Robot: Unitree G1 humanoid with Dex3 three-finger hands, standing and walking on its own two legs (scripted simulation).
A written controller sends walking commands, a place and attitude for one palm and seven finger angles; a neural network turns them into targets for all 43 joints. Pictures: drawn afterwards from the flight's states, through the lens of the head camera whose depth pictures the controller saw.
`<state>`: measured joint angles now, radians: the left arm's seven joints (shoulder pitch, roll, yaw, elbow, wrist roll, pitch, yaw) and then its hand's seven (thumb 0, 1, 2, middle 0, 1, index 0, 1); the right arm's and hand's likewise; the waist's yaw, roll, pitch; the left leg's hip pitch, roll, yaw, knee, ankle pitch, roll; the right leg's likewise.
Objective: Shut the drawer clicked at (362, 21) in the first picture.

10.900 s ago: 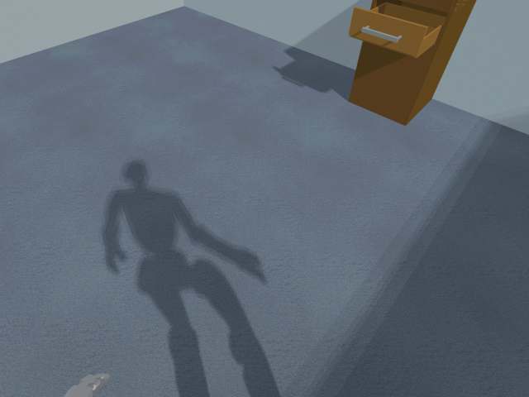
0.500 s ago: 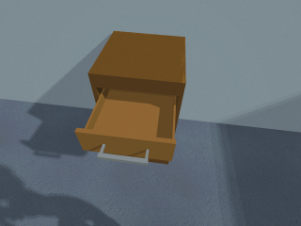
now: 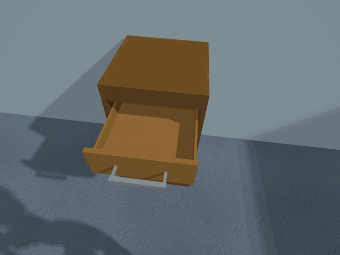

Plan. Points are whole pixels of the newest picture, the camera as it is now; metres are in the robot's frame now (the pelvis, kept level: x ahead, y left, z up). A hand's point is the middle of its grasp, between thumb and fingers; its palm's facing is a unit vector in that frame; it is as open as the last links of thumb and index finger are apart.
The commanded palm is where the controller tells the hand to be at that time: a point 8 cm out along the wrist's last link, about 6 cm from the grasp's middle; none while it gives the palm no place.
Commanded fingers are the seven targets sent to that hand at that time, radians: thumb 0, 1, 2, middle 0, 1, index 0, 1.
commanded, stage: look again from close up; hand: left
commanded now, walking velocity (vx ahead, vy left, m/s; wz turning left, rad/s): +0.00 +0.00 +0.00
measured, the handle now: (138, 177) +0.39 +0.13 -0.17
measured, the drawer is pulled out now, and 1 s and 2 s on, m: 0.26 0.26 0.26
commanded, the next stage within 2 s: shuffle to correct the standing spot in 0.34 s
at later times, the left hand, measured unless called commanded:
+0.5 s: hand out of the picture -0.03 +0.15 -0.18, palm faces +0.01 -0.99 -0.15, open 7.4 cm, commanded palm none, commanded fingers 0.00 0.90 0.90 -0.20 -0.30 -0.20 -0.30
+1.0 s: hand out of the picture +0.02 +0.11 -0.18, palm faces +0.02 -0.98 -0.18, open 7.4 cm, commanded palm none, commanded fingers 0.00 0.90 0.90 -0.20 -0.30 -0.20 -0.30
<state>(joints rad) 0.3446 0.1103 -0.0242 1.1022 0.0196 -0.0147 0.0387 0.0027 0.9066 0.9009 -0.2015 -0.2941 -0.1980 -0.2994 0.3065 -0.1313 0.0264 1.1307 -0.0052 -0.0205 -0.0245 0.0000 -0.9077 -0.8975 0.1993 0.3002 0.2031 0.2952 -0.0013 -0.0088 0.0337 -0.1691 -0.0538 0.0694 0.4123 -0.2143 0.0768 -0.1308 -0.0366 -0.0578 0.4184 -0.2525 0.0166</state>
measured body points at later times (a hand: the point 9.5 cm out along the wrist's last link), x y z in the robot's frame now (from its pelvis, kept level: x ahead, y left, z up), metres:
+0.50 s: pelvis +0.00 +0.00 +0.00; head +0.00 +0.01 +0.45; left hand -0.03 +0.21 -0.16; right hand -0.02 -0.21 -0.16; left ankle +0.01 +0.07 -0.74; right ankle -0.02 -0.13 -0.74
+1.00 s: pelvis +0.04 -0.04 +0.00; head +0.05 -0.05 +0.45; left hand +0.02 +0.17 -0.16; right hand +0.03 -0.25 -0.17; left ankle +0.01 +0.07 -0.74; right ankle -0.02 -0.13 -0.74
